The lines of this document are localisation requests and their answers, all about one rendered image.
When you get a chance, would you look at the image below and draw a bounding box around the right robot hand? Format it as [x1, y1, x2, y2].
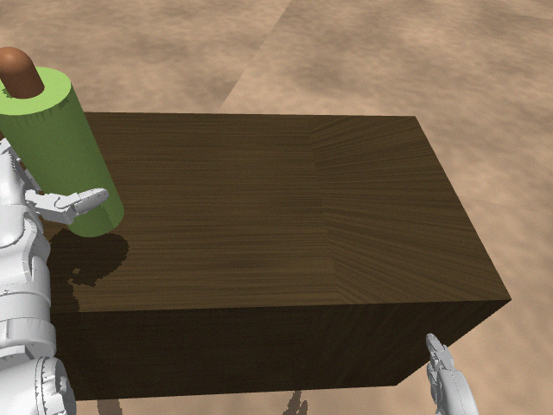
[426, 333, 479, 415]

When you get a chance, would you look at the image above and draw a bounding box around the left robot hand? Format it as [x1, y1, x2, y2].
[0, 138, 109, 225]

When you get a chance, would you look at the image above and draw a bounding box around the bottle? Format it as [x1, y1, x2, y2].
[0, 47, 124, 238]

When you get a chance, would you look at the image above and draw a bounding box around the left robot arm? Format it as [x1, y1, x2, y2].
[0, 205, 76, 415]

